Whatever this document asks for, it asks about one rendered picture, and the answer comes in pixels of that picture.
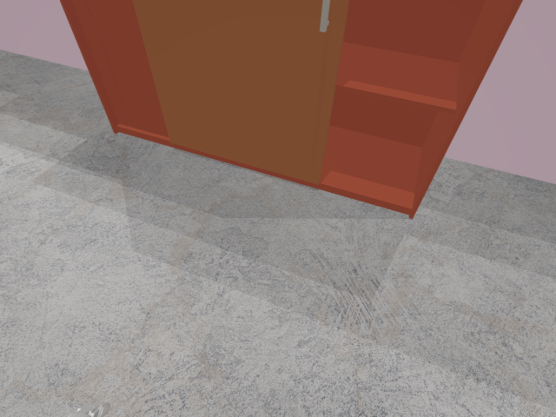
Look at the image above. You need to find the wardrobe door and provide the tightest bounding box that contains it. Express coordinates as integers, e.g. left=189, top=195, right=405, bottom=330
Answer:
left=132, top=0, right=350, bottom=185
left=71, top=0, right=169, bottom=137

